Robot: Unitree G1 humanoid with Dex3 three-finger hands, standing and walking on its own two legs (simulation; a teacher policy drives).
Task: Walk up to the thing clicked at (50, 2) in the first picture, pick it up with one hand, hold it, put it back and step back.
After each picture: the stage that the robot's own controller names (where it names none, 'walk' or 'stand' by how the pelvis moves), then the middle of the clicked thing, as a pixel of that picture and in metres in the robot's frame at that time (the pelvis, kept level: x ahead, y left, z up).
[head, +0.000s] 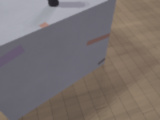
stand; out of the picture +0.98 +0.20 +0.09
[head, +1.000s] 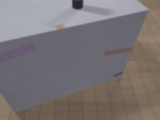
walk; out of the picture +0.93 +0.09 +0.10
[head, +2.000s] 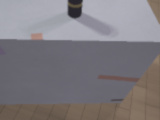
walk; out of the picture +0.71 +0.10 +0.13
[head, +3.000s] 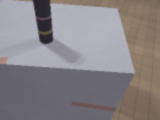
stand; (43, 17) +0.63 +0.21 +0.11
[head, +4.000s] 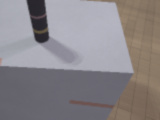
stand; (38, 15) +0.62 +0.20 +0.10
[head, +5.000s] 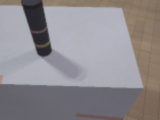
stand; (39, 29) +0.54 +0.20 +0.09
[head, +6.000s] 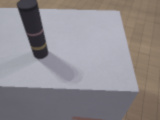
stand; (35, 32) +0.54 +0.20 +0.09
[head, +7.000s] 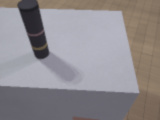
stand; (35, 32) +0.54 +0.21 +0.09
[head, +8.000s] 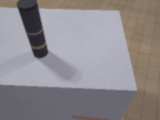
stand; (34, 31) +0.54 +0.21 +0.09
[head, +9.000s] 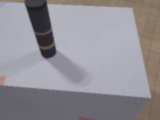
stand; (43, 31) +0.52 +0.17 +0.09
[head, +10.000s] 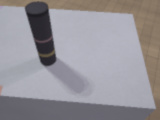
walk; (43, 38) +0.48 +0.17 +0.09
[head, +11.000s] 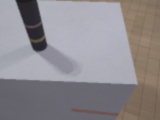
rise first; (33, 24) +0.56 +0.21 +0.09
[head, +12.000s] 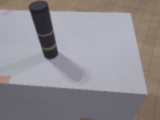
go down; (45, 33) +0.54 +0.20 +0.09
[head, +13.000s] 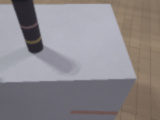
go down; (29, 25) +0.57 +0.19 +0.11
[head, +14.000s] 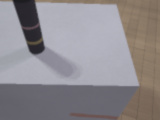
go down; (30, 25) +0.55 +0.19 +0.11
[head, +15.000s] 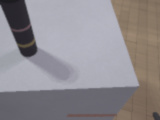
go down; (21, 27) +0.52 +0.19 +0.11
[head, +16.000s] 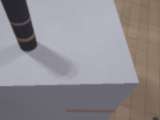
go down; (20, 20) +0.53 +0.19 +0.11
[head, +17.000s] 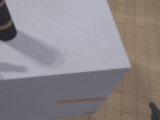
close; out of the picture +0.54 +0.21 +0.15
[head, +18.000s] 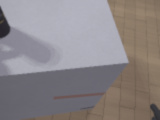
lift; out of the picture +0.54 +0.22 +0.15
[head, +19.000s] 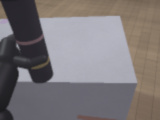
lift; (31, 41) +0.33 +0.15 +0.25
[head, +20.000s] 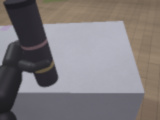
hold; (35, 46) +0.33 +0.14 +0.24
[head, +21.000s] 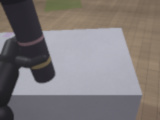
hold; (32, 42) +0.33 +0.15 +0.27
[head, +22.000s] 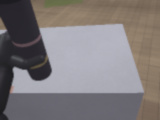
crouch; (28, 40) +0.31 +0.14 +0.28
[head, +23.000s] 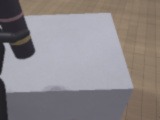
crouch; (11, 19) +0.43 +0.19 +0.25
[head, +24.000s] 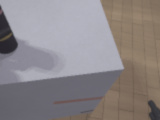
lower; out of the picture +0.52 +0.20 +0.13
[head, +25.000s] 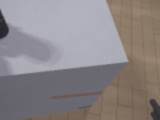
lower; out of the picture +0.54 +0.21 +0.16
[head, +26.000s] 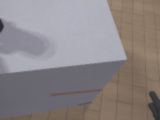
lower; out of the picture +0.55 +0.22 +0.16
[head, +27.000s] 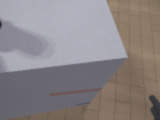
lower; out of the picture +0.55 +0.22 +0.17
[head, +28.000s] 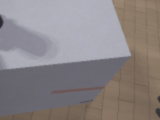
rest; out of the picture +0.54 +0.22 +0.17
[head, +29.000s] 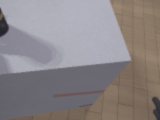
withdraw; out of the picture +0.53 +0.21 +0.16
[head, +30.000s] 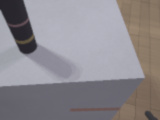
sink last; (18, 21) +0.51 +0.19 +0.13
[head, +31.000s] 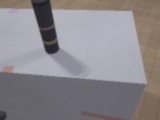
stand; (47, 27) +0.57 +0.21 +0.12
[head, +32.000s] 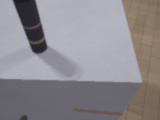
stand; (32, 25) +0.53 +0.21 +0.11
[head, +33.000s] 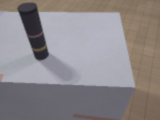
stand; (35, 34) +0.55 +0.22 +0.09
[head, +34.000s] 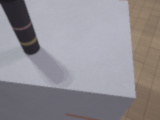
stand; (22, 25) +0.50 +0.24 +0.11
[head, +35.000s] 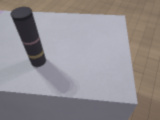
stand; (31, 40) +0.50 +0.22 +0.09
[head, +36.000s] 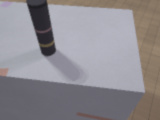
stand; (43, 29) +0.55 +0.18 +0.09
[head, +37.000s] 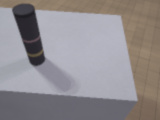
stand; (31, 38) +0.50 +0.21 +0.09
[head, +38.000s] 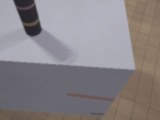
walk; (25, 5) +0.58 +0.23 +0.11
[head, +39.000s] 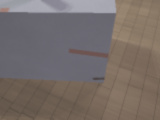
walk; out of the picture +0.89 +0.28 +0.12
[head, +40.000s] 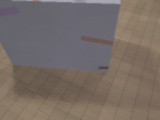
stand; out of the picture +1.17 +0.21 +0.10
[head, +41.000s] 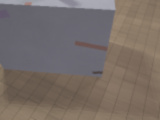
stand; out of the picture +1.12 +0.20 +0.09
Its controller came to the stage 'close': yes
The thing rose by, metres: 0.20
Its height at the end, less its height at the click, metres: +0.00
